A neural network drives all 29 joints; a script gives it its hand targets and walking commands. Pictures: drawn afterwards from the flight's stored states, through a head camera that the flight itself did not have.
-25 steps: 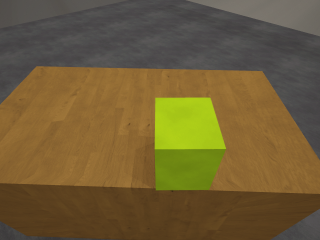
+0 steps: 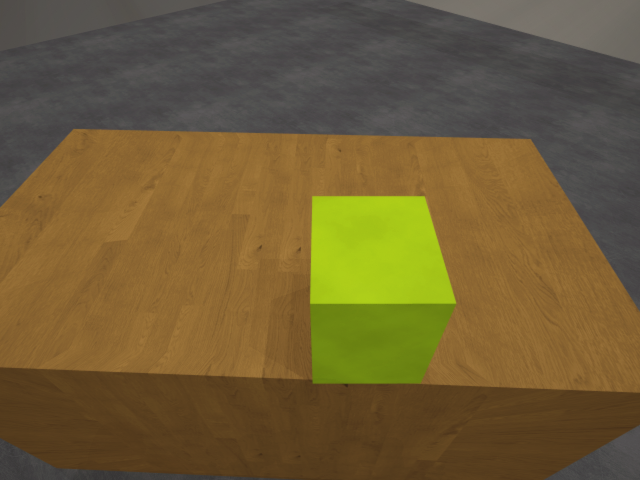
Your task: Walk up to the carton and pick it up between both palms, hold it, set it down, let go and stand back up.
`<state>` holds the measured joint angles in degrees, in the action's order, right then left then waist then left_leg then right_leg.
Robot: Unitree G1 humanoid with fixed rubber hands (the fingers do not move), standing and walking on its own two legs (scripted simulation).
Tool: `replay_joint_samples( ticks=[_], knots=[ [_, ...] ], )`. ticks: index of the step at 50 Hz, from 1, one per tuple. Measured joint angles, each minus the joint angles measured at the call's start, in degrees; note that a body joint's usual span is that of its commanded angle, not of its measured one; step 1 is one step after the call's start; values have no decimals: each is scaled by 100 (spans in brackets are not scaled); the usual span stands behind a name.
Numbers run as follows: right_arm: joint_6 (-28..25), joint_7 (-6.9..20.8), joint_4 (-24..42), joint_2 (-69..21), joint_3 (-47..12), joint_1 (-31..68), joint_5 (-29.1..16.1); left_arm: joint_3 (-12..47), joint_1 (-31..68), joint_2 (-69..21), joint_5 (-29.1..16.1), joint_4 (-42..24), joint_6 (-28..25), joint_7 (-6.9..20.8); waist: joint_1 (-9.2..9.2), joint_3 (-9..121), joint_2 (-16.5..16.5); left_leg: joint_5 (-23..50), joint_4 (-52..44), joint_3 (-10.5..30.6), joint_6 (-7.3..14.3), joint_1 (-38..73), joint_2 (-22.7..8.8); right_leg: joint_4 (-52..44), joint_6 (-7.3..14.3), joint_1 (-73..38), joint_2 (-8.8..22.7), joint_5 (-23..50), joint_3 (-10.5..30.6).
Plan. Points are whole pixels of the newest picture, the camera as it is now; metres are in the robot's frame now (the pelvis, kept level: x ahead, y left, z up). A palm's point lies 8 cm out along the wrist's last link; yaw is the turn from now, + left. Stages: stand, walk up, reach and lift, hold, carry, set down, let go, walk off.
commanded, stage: stand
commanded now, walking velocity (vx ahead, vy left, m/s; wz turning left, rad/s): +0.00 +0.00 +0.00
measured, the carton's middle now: (367, 291) +0.41 -0.05 -0.01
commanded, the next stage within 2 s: none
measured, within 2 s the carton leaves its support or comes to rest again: neither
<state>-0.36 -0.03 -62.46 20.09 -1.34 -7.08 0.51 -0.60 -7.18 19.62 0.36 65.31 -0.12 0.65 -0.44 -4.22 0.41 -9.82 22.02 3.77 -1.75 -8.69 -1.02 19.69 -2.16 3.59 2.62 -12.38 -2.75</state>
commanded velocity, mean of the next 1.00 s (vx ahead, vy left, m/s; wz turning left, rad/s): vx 0.00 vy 0.00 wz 0.00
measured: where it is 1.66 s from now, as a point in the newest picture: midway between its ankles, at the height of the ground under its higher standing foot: outside the picture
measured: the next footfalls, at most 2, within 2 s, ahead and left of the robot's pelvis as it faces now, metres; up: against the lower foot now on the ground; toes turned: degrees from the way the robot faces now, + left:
none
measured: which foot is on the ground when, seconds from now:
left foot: down 0.00-1.00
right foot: down 0.00-1.00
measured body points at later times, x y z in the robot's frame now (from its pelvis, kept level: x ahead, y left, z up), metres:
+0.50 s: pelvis +0.01 +0.00 +0.00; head +0.01 +0.00 +0.45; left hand +0.07 +0.30 -0.14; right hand +0.09 -0.30 -0.13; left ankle +0.03 +0.14 -0.75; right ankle -0.02 -0.14 -0.75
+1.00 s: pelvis +0.01 +0.00 +0.00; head +0.02 +0.00 +0.45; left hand +0.06 +0.30 -0.14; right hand +0.09 -0.30 -0.13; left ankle +0.03 +0.14 -0.75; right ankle -0.02 -0.14 -0.75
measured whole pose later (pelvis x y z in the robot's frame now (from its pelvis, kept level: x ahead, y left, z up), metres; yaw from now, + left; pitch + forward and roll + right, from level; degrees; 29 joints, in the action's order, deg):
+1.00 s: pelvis +0.01 +0.00 +0.00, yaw +1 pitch -3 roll +0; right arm -0.2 -0.3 -63.0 20.2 -1.3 -6.7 0.6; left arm -1.0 -6.9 19.8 0.2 65.6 0.0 0.6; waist -0.8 -4.4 0.3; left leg -9.8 21.0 4.5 -2.0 -8.1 -0.8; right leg 18.8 -2.2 2.6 2.9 -12.8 -3.3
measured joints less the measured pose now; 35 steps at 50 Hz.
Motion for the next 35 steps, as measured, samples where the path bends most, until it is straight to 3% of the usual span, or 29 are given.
replay_joint_samples(
  ticks=[35],
  knots=[
    [19,-9,-29,3,13,71,9,-29,58,-5,-14,-5,17,-11,-12,-3,-12,1,-93,54,-12,66,21,-80,-4,-93,25,-35,-41]
  ],
)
